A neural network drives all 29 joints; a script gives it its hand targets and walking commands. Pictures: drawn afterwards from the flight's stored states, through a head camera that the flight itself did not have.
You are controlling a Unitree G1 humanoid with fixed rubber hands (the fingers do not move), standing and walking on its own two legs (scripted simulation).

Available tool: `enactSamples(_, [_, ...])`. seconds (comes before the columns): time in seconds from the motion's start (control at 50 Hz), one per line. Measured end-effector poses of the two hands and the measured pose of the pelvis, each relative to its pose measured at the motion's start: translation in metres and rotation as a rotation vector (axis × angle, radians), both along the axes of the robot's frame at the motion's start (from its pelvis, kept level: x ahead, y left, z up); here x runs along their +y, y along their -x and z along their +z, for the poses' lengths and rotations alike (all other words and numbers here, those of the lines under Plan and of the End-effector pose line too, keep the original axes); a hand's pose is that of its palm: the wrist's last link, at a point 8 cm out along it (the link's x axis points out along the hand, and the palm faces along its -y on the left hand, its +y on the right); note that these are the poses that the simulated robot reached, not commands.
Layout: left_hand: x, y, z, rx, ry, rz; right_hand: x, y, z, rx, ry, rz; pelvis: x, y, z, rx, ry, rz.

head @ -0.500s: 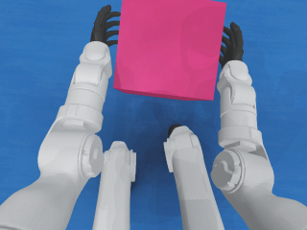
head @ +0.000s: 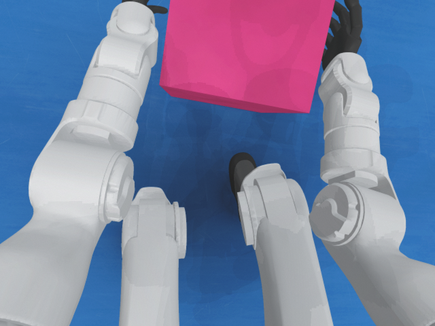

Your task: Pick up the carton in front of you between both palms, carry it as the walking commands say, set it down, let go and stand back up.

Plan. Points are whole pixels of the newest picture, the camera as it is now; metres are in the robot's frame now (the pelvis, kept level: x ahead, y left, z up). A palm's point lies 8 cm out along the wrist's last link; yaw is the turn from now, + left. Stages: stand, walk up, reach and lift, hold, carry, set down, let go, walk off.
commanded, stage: set down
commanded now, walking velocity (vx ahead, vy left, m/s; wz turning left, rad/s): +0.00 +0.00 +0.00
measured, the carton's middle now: (234, 45) +0.51 -0.12 -0.25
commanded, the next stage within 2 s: none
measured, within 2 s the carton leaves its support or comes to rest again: rests again in 0.58 s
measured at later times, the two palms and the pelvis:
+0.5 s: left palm (138, 21) +0.55 +0.03 -0.20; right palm (330, 59) +0.46 -0.27 -0.18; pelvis +0.00 +0.00 -0.01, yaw +0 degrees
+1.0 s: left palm (136, 22) +0.55 +0.03 -0.21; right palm (330, 65) +0.45 -0.28 -0.20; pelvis -0.01 +0.00 -0.02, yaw -1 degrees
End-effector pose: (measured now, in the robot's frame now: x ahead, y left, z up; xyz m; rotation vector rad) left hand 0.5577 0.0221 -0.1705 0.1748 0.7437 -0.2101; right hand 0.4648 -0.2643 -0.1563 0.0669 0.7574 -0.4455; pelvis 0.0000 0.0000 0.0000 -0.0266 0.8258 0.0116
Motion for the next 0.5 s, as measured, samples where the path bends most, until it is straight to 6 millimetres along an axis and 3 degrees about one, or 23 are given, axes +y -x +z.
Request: enactSamples(0.5, [0.006, 0.008, -0.030, 0.049, -0.003, -0.045, -0.002, 0.004, -0.027, 0.068, -0.010, 0.069, 0.005, 0.000, -0.009, -0.032, 0.015, 0.014])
